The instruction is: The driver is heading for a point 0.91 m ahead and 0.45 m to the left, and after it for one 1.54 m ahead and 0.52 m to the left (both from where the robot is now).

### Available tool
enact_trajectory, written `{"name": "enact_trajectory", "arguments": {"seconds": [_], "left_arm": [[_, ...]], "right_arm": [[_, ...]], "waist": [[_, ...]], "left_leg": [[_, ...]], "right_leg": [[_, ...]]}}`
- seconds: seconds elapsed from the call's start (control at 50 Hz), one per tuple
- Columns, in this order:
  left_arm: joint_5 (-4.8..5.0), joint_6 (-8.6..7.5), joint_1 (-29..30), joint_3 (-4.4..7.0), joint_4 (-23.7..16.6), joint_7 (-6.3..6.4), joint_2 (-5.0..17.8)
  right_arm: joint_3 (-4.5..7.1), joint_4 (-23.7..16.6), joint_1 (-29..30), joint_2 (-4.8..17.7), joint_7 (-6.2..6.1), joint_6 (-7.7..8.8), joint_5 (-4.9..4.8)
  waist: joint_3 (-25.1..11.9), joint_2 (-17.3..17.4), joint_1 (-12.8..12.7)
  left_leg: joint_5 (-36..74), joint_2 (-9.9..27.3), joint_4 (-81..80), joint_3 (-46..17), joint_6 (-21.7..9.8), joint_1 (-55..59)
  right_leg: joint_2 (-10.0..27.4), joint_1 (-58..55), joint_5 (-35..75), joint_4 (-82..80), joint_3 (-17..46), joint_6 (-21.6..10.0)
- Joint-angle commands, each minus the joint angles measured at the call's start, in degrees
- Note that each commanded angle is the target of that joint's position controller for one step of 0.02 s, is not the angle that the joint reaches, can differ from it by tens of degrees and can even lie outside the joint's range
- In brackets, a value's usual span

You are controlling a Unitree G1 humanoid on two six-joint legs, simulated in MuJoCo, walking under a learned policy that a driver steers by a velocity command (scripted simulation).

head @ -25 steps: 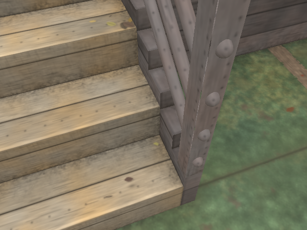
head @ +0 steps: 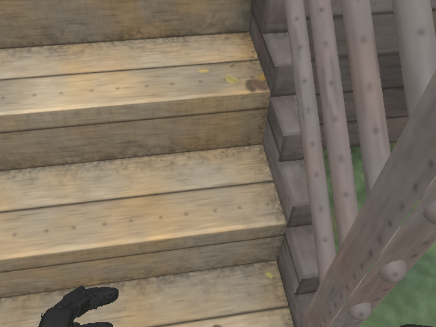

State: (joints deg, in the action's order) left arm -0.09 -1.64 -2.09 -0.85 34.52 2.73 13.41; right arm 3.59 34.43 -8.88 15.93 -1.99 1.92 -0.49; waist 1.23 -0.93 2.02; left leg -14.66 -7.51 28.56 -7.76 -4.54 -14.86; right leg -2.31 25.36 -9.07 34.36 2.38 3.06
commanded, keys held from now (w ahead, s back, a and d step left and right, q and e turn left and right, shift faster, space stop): w+q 0.86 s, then w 0.14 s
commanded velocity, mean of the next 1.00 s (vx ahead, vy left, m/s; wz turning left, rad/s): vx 0.50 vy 0.00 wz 0.58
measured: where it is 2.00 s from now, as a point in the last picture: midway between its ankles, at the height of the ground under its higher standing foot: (44, 279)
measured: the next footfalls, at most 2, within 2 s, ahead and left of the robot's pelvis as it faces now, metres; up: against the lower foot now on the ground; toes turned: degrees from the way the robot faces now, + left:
right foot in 0.02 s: +0.11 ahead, -0.11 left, +0.00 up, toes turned +4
left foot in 0.44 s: +0.11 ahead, +0.17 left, +0.00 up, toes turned +17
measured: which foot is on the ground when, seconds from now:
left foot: down 0.00-0.04, up 0.06-0.42, down 0.44-0.94, up 0.96-1.00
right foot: up 0.00-0.00, down 0.02-0.46, up 0.48-0.90, down 0.92-1.00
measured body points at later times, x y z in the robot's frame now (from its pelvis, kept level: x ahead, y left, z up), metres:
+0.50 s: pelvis +0.09 +0.05 -0.02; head +0.10 +0.08 +0.43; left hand +0.22 +0.34 -0.11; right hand +0.25 -0.20 -0.11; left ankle +0.07 +0.16 -0.74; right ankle +0.06 -0.10 -0.68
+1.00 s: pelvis +0.24 +0.06 +0.06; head +0.25 +0.06 +0.51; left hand +0.26 +0.35 +0.00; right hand +0.46 -0.13 -0.06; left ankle +0.08 +0.16 -0.57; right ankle +0.37 +0.01 -0.55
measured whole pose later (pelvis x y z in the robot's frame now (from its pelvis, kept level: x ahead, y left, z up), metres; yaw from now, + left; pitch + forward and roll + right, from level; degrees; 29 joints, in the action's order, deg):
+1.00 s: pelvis +0.24 +0.06 +0.06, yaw +34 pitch -1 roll -1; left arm -2.1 -2.0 -9.6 -0.8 32.0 2.7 11.1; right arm 4.6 48.5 -17.6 16.3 0.4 1.3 -1.2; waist 0.6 1.8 -2.0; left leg -7.1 -9.1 70.7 -17.2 -1.9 -22.5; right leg 4.9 43.3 -33.1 76.9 -5.8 -1.6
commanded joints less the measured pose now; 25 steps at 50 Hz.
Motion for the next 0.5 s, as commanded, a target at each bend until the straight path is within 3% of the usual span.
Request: {"name": "enact_trajectory", "arguments": {"seconds": [0.02,0.04,0.06,0.08,0.1,0.12,0.14,0.16,0.18,0.2,0.22,0.24,0.26,0.28,0.3,0.32,0.34,0.36,0.38,0.4,0.44,0.46,0.48,0.5], "left_arm": [[-0.38,-1.81,-2.73,3.46,-4.22,-0.23,7.06],[-1.31,-2.25,-7.14,4.31,-3.5,-0.49,9.15],[-3.4,-1.93,-8.38,4.97,-2.87,-0.55,11.68],[-2.28,-2.05,-9.39,5.63,-3.15,-0.84,9.87],[-1.41,-1.92,-10.74,5.1,-3.37,-0.85,7.13],[-1.1,-1.5,-10.28,5.11,-3.21,-0.96,6.57],[-1.29,-0.98,-8.78,4.76,-3.43,-0.78,6.12],[-2.85,-0.46,-7.22,4.51,-3.52,-0.4,5.75],[-3.45,-0.29,-7.13,4.51,-3.48,-0.17,6.01],[-3.43,-0.28,-7.01,4.58,-3.33,-0.13,6.11],[-2.61,-0.1,-6.85,4.22,-3.14,0.3,6.05],[-2.28,-0.27,-4.98,4.09,-2.92,0.38,6.24],[-2.0,-0.44,-3.79,3.99,-3.29,0.4,6.57],[-1.75,-0.33,-0.43,4.35,-2.89,0.13,8.09],[-1.25,-0.86,0.23,4.47,-2.21,-0.14,9.15],[-1.39,-0.67,0.32,5.16,-1.92,-0.43,10.48],[-1.06,-0.73,0.06,5.53,-1.23,-0.77,10.34],[-1.09,-1.15,0.17,5.87,-0.6,-1.01,11.17],[0.24,-0.69,-0.49,5.99,-0.67,-1.19,11.0],[0.57,0.41,-1.74,5.82,-0.2,-0.99,10.25],[-0.22,2.05,-3.96,4.47,1.25,-0.91,6.83],[-2.45,1.73,-3.2,3.04,-1.19,-0.83,3.75],[-1.48,-0.08,-1.78,1.93,-4.56,-1.71,1.25],[0.71,-1.92,-1.54,2.16,-2.88,-2.67,2.19]], "right_arm": [[0.42,-7.18,6.13,2.98,0.11,1.06,0.02],[-1.01,-8.55,5.79,-1.74,0.8,1.12,0.26],[-1.15,-9.86,0.66,-1.36,1.09,0.93,-1.22],[1.23,-7.43,-2.69,6.44,1.13,0.15,-2.45],[1.97,-7.15,-0.46,8.28,1.14,-0.56,-2.18],[1.8,-7.26,1.44,6.83,0.91,-1.32,-0.9],[2.03,-7.21,1.75,5.84,0.83,-1.82,-0.34],[1.73,-7.08,2.86,4.54,0.93,-1.7,-0.97],[1.29,-6.49,2.26,3.25,0.97,-1.57,-0.9],[0.8,-6.03,1.95,2.13,0.94,-1.5,-0.92],[0.55,-7.03,2.67,1.27,0.17,-1.65,-0.28],[-0.05,-7.37,3.41,0.94,-0.02,-1.77,-0.23],[-0.92,-7.36,3.33,0.06,-0.08,-2.51,0.61],[-0.87,-5.56,0.37,-0.38,-0.22,-2.99,0.34],[-0.82,-6.52,2.69,0.1,-0.49,-3.54,0.68],[-0.44,-6.82,0.36,1.34,-0.51,-4.49,0.55],[0.24,-5.88,-2.04,1.91,-0.15,-5.15,0.36],[0.6,-5.35,-5.9,2.22,-0.33,-5.61,0.32],[0.67,-4.83,-9.04,2.68,-0.72,-5.92,0.64],[1.08,-4.44,-9.9,2.95,-0.75,-5.91,0.0],[1.8,-2.05,-12.78,3.04,0.17,-4.11,0.07],[2.95,-1.75,-16.44,7.79,0.1,-3.87,0.23],[4.03,-2.41,-20.26,15.82,-0.36,-3.42,1.05],[3.93,-3.29,-19.29,16.77,-0.25,-2.96,3.43]], "waist": [[-8.8,6.86,-5.07],[-11.87,0.92,-5.78],[-11.6,-16.4,-2.23],[-9.93,-12.07,-2.81],[-7.15,-5.72,-4.79],[-4.64,-2.7,-4.81],[-2.71,-3.36,-4.2],[-0.18,-3.78,-3.86],[-0.41,-3.7,-3.62],[-1.23,-3.75,-3.46],[-3.04,-3.66,-3.56],[-2.65,-2.65,-2.04],[-4.27,-1.75,-1.69],[-7.45,-4.33,0.02],[-8.12,-6.07,-0.43],[-9.18,-6.32,0.19],[-11.41,-7.04,0.21],[-12.12,-10.87,0.99],[-13.16,-12.41,1.02],[-12.05,-10.6,0.24],[-5.79,1.87,1.86],[-4.1,15.47,2.42],[-9.08,25.33,1.33],[-11.35,17.43,3.81]], "left_leg": [[13.54,11.83,0.08,-14.77,-2.34,-1.83],[-3.58,7.37,12.89,-10.3,0.44,-9.04],[-26.41,1.47,27.8,-2.65,4.67,-21.94],[-25.04,6.51,43.76,0.83,7.29,-29.03],[-20.52,8.31,52.37,1.16,8.44,-32.09],[-17.6,8.68,57.64,2.66,8.81,-35.0],[-15.13,8.89,60.45,3.38,9.38,-36.59],[-12.67,9.3,60.76,3.25,10.26,-35.01],[-9.97,9.3,61.2,4.65,10.75,-33.32],[-7.85,9.84,59.07,5.4,11.22,-32.59],[-7.01,9.77,58.07,6.09,11.53,-30.88],[-4.21,11.81,48.14,4.79,11.44,-27.83],[-2.51,12.22,40.07,4.5,11.06,-22.69],[-0.74,10.71,33.44,8.93,10.48,-12.43],[2.69,10.49,27.39,9.77,9.56,-8.51],[2.31,11.15,21.61,8.34,8.52,-6.7],[1.56,10.01,19.08,9.84,7.88,-7.06],[0.43,10.79,17.94,10.29,7.34,-6.26],[0.13,10.04,19.12,11.52,6.11,-5.08],[-1.74,8.87,14.59,12.61,4.91,-3.44],[4.42,2.11,-2.07,15.2,1.83,2.37],[26.45,9.48,-3.0,0.58,-2.96,11.91],[27.25,23.94,-11.67,-28.16,-17.93,18.23],[10.38,29.76,-16.82,-39.34,-24.33,17.29]], "right_leg": [[2.41,-18.25,4.31,-12.37,1.75,-2.56],[11.63,-28.9,15.16,-11.77,9.02,-5.26],[26.08,-32.2,21.22,-15.15,26.3,-16.35],[29.41,-30.17,7.78,-15.26,31.25,-21.1],[25.93,-27.33,-4.16,-15.89,27.09,-19.45],[22.49,-25.07,-11.76,-16.8,22.4,-16.7],[20.03,-22.48,-14.86,-17.69,18.67,-15.4],[18.5,-17.98,-10.81,-18.77,14.55,-14.9],[17.35,-15.94,-6.24,-18.86,10.48,-14.74],[16.94,-15.81,-1.66,-18.57,7.27,-14.82],[16.95,-15.33,5.52,-16.93,4.29,-15.44],[18.09,-13.65,16.58,-15.59,2.2,-14.77],[18.72,-12.82,25.11,-14.19,-0.29,-13.98],[15.81,-9.11,29.63,-14.34,-5.53,-12.89],[16.38,-8.88,36.01,-14.09,-6.81,-12.55],[18.27,-13.34,44.84,-11.66,-6.44,-11.57],[19.03,-18.37,48.17,-10.58,-6.05,-11.3],[19.9,-20.81,45.81,-9.81,-6.46,-11.01],[21.47,-22.05,42.02,-8.22,-6.23,-10.96],[20.28,-21.33,34.43,-5.88,-7.72,-9.97],[13.19,-14.27,15.61,9.25,-12.4,-6.9],[7.68,1.8,-9.72,26.34,-13.2,-2.34],[-2.03,18.9,-26.74,49.54,-6.92,1.96],[-0.91,24.77,-27.98,67.7,2.02,1.88]]}}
